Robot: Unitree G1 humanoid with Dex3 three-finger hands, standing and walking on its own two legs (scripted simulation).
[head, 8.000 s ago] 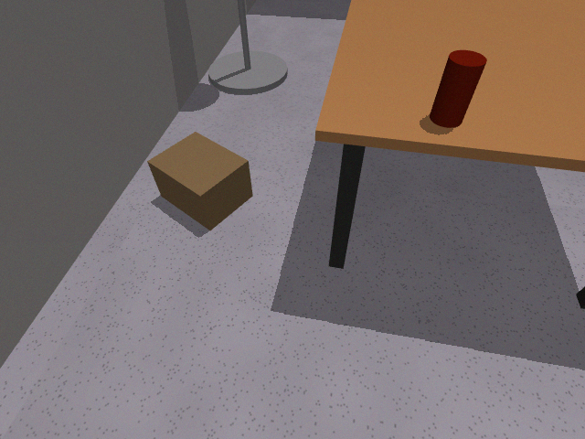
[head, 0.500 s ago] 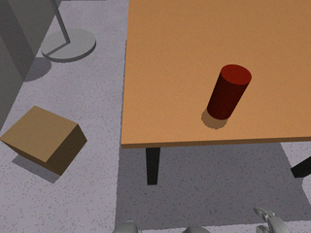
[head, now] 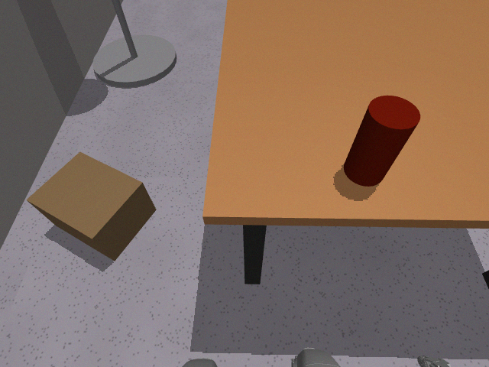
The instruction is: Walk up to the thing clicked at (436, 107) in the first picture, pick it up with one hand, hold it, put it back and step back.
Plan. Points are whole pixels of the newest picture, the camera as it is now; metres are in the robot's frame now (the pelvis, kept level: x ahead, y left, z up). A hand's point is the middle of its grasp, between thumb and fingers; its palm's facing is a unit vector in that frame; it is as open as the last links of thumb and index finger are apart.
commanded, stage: walk up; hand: right
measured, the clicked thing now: (377, 144) +0.48 -0.22 +0.05
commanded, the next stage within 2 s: stand in 1.18 s
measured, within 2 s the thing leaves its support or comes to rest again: neither
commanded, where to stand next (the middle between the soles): +0.07 +0.01 m, yaw -2 degrees
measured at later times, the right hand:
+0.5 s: hand out of the picture +0.10 -0.24 -0.13, palm faces -0.04 +0.94 -0.33, open 7.4 cm
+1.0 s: hand out of the picture +0.08 -0.25 -0.13, palm faces +0.01 +0.95 -0.32, open 7.4 cm
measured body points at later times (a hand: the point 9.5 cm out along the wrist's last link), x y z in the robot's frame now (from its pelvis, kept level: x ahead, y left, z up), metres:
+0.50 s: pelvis +0.00 +0.00 +0.02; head +0.01 +0.01 +0.47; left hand +0.09 +0.31 -0.10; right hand +0.10 -0.29 -0.10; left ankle +0.01 +0.14 -0.72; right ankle +0.01 -0.14 -0.72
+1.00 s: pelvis +0.00 +0.01 +0.03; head +0.01 +0.00 +0.48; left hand +0.08 +0.31 -0.10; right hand +0.08 -0.30 -0.10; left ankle +0.01 +0.14 -0.72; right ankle +0.01 -0.14 -0.72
